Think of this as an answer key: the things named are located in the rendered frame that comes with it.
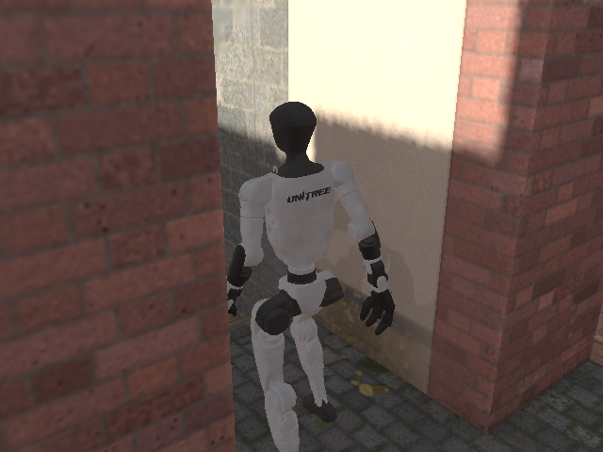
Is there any robot right upper arm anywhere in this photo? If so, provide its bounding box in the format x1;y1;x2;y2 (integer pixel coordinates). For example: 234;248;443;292
320;161;375;241

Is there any robot left forearm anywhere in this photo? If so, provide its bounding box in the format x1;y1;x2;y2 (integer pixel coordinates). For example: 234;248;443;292
226;245;253;310

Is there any robot right hand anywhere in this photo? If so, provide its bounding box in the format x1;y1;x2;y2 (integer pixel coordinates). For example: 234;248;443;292
360;289;396;335

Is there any robot right forearm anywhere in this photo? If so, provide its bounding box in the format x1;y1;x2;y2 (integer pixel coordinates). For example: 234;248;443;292
358;220;388;293

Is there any robot right foot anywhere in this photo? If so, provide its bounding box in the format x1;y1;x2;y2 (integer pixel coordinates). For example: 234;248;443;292
302;395;337;423

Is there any humanoid robot torso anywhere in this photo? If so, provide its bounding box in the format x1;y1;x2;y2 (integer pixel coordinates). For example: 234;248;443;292
264;157;334;317

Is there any robot left upper arm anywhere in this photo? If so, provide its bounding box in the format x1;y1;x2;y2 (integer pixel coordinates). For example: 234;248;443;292
238;175;272;266

